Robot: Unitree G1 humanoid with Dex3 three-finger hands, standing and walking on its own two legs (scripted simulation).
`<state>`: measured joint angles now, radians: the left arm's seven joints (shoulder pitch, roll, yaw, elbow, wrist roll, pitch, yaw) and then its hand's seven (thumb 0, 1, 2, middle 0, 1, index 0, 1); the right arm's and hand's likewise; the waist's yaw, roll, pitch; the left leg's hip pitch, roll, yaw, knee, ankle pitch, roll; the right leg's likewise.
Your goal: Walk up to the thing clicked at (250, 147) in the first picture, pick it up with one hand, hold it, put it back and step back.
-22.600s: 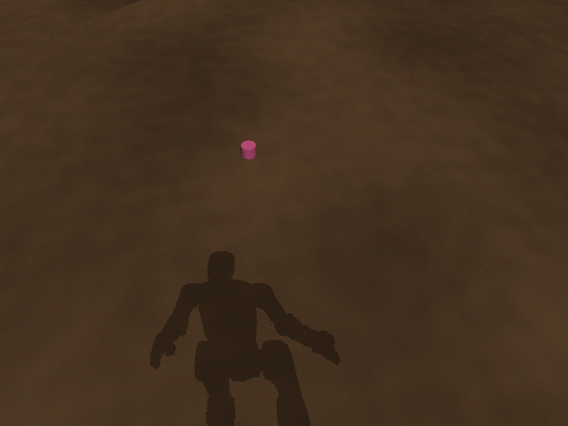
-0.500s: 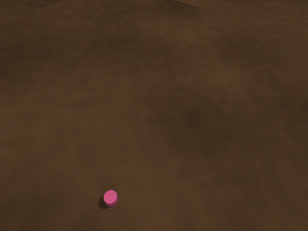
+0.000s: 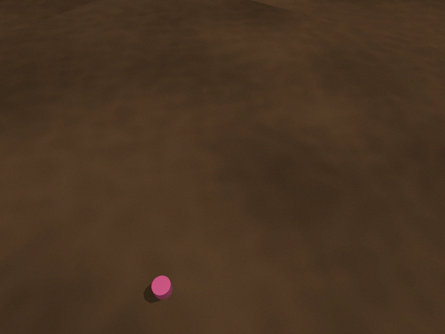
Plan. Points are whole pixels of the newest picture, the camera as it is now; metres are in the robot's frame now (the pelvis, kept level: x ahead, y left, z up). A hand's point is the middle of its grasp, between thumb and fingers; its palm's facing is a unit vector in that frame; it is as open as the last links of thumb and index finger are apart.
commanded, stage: stand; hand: left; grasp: from above
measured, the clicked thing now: (162, 287) +0.42 +0.23 -0.75
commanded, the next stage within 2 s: rise first in 0.36 s
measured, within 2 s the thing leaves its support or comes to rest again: neither
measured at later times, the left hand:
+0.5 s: hand out of the picture +0.07 +0.25 -0.16, palm faces -0.02 -0.94 -0.34, open 7.4 cm
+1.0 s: hand out of the picture +0.13 +0.26 -0.21, palm faces -0.09 -0.91 -0.40, open 13.5 cm
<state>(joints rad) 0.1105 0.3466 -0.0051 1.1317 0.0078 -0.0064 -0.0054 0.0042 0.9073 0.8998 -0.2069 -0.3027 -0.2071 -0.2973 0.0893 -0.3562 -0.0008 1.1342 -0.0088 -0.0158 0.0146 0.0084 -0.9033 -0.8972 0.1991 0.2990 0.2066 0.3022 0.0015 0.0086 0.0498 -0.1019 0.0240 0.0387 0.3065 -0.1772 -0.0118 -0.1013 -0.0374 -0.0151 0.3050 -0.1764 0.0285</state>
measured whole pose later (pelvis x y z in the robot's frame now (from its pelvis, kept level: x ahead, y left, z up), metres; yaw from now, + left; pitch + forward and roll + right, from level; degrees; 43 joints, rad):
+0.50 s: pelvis +0.00 +0.00 +0.00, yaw +0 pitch -1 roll +0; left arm 0.13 0.34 0.00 1.10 0.00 0.00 0.00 0.00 0.90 0.91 -0.20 -0.31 -0.20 -0.31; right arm 0.12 -0.36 0.00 1.09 0.01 -0.01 0.01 0.01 -0.91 -0.90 0.20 0.30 0.21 0.30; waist -0.01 0.00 0.05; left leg -0.12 0.02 0.04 0.32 -0.19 -0.01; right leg -0.12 -0.04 -0.01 0.32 -0.18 0.03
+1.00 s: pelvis -0.01 +0.01 -0.06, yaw +0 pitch +13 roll -1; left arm 0.11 0.31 0.15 0.75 0.19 0.13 -0.01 0.00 -0.39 0.99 -0.07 -1.06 -0.07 -1.06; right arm 0.25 -0.25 -0.04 0.64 0.01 -0.10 -0.01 0.01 -0.88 -0.89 0.20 0.30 0.21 0.30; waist -0.03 0.00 -0.07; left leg -0.72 0.04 0.02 0.93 -0.44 0.00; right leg -0.69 -0.04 -0.01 0.89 -0.42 0.03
